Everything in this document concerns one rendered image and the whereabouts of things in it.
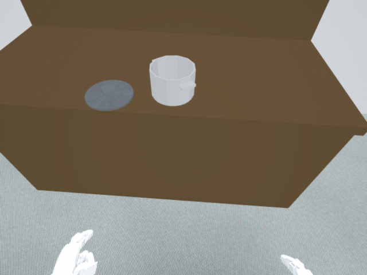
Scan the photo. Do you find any lid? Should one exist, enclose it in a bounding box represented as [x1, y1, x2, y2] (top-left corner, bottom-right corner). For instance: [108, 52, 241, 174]
[85, 80, 134, 111]

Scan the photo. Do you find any table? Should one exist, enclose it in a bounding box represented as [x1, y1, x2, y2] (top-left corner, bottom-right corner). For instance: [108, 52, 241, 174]
[0, 0, 367, 208]

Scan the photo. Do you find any knob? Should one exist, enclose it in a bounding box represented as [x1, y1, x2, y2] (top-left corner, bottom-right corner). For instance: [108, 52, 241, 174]
[100, 83, 117, 96]

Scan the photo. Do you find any robot right hand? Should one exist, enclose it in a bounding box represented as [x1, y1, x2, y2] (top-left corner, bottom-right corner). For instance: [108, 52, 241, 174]
[280, 255, 313, 275]

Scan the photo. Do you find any robot left hand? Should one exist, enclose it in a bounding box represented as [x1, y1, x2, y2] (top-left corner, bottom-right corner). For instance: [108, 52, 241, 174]
[52, 230, 97, 275]

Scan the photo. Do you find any pot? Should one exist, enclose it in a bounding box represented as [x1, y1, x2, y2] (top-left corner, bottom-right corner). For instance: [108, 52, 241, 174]
[149, 56, 196, 106]

